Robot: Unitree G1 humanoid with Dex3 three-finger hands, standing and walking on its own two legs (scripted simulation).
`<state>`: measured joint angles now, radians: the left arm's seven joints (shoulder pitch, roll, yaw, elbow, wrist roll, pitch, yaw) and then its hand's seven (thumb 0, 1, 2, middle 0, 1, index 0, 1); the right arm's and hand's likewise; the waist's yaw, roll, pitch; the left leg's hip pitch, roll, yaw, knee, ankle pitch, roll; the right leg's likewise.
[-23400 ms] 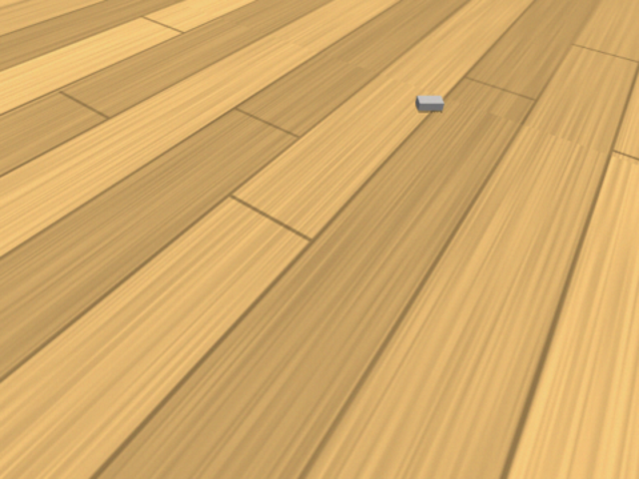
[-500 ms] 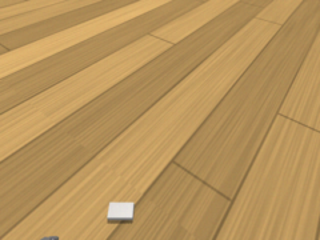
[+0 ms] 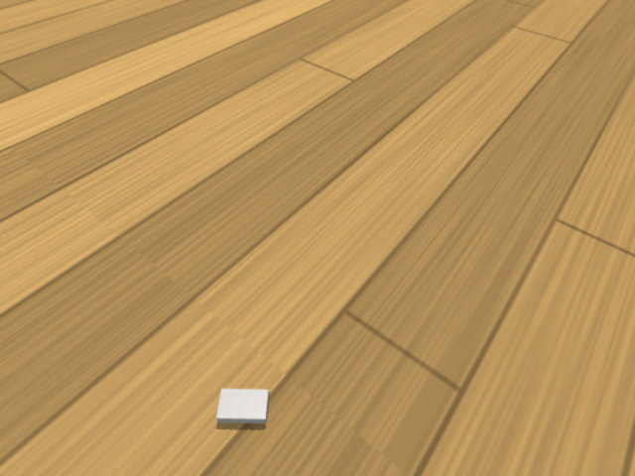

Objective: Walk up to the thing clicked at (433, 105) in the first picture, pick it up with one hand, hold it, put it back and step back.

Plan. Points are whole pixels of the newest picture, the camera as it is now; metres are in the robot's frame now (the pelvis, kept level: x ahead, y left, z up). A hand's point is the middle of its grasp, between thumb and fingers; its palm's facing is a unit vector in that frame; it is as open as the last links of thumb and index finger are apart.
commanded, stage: stand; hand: left
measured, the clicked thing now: (243, 405) +0.43 +0.22 -0.76
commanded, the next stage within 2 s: walk up in 0.50 s
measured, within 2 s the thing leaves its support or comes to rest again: neither
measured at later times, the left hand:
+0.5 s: hand out of the picture +0.08 +0.25 -0.16, palm faces -0.03 -0.94 -0.35, open 7.4 cm
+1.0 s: hand out of the picture +0.06 +0.30 -0.18, palm faces -0.05 -0.93 -0.37, open 7.4 cm
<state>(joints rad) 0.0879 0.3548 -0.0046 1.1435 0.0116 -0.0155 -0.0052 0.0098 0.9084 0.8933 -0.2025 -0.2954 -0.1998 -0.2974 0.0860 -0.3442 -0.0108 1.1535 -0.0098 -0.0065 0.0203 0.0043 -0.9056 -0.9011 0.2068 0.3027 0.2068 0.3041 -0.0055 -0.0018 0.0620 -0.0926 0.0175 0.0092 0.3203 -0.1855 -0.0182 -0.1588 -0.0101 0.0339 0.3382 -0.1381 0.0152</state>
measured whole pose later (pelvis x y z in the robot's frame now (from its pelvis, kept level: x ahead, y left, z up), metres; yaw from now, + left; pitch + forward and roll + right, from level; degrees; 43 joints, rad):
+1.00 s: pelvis -0.09 +0.04 -0.02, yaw +0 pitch -1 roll -1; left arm 0.03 0.41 0.06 0.89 0.02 0.07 0.03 0.01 0.91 0.89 -0.20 -0.30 -0.20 -0.30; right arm 0.16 -0.36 -0.05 0.96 -0.03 0.04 -0.01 0.00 -0.90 -0.90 0.21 0.30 0.21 0.30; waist -0.02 -0.05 0.21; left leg -0.30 0.00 -0.01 0.65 -0.33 0.03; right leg -0.52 0.12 0.15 1.18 -0.52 0.00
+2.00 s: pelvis -0.33 -0.01 -0.02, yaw -3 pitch -3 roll +0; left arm 0.28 0.35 0.07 0.95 0.05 0.00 -0.01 0.01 0.91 0.89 -0.20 -0.30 -0.20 -0.30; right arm 0.24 -0.42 -0.06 0.93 -0.01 0.02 0.01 0.01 -0.91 -0.90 0.21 0.30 0.21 0.30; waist 0.03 0.04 0.07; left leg -0.38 -0.03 -0.10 0.83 -0.44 -0.01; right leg -0.18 0.00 0.03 0.59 -0.36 0.00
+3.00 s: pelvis -0.31 +0.01 +0.00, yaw +1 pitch -3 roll +0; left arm 0.10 0.36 0.01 1.11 0.01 -0.02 0.00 0.01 0.91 0.89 -0.20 -0.30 -0.20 -0.30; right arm 0.05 -0.33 -0.01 1.07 -0.01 -0.02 0.01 0.00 -0.91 -0.90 0.21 0.30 0.21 0.30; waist 0.02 -0.01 0.08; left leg -0.17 -0.01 -0.02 0.42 -0.20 0.01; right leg -0.07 -0.03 -0.03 0.38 -0.26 0.02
